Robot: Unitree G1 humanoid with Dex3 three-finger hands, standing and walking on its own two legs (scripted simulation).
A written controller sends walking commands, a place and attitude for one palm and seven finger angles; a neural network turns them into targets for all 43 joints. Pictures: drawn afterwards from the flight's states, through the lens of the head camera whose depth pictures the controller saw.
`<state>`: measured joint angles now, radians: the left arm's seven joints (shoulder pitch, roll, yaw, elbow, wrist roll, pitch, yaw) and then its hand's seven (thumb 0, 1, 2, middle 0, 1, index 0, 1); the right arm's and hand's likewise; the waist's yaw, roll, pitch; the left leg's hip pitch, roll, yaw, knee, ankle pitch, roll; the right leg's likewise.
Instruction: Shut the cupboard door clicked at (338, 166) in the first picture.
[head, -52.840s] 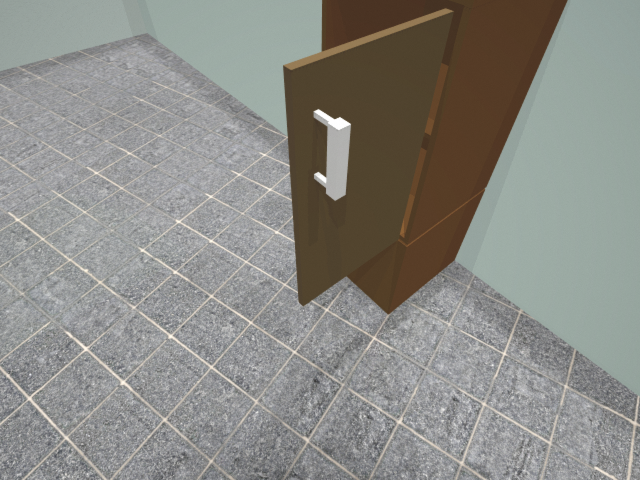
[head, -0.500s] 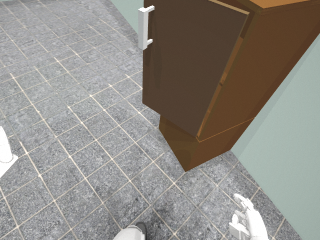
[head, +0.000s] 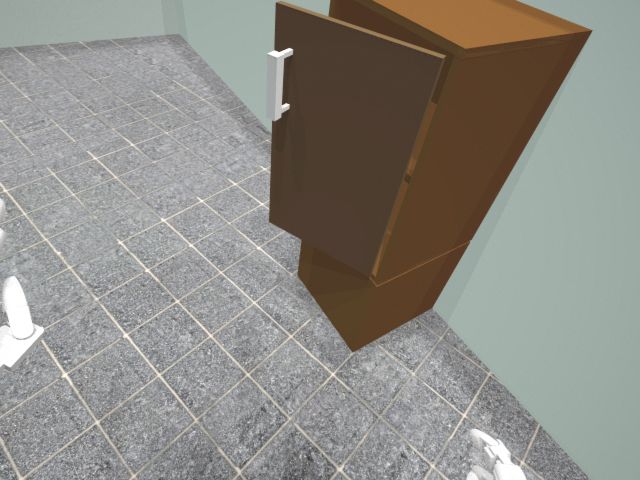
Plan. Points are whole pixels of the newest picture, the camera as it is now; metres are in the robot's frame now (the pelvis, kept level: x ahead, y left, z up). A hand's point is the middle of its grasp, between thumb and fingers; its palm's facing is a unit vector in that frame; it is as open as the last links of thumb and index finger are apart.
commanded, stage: stop stepping back and stand still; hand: left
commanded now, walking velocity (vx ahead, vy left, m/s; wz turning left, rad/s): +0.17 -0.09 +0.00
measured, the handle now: (280, 84) +0.84 +0.13 +0.10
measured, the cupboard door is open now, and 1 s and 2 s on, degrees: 25 25 25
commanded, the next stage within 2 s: let the arm hang, fingers relaxed in 0.96 s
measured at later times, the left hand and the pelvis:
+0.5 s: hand (13, 335) +0.19 +0.28 +0.16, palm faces +0.47 -0.80 -0.37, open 7.4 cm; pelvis -0.01 +0.01 +0.00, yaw +0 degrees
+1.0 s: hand (50, 312) +0.22 +0.27 +0.16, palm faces +0.41 -0.81 -0.42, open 7.4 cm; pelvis +0.02 +0.01 +0.00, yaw -1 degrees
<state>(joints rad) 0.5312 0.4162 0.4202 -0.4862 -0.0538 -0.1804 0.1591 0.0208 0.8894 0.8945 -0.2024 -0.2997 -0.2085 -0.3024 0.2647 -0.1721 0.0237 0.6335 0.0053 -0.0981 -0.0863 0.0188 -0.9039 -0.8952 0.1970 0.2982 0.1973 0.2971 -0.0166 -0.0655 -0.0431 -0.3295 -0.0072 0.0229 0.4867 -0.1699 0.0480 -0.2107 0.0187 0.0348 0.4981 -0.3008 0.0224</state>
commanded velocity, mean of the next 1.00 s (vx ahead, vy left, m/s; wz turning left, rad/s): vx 0.04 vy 0.00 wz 0.00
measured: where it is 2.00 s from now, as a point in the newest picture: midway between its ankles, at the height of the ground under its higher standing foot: outside the picture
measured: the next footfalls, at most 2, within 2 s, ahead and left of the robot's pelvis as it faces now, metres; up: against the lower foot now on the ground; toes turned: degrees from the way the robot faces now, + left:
none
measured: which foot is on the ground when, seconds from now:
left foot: down 0.00-1.00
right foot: down 0.00-1.00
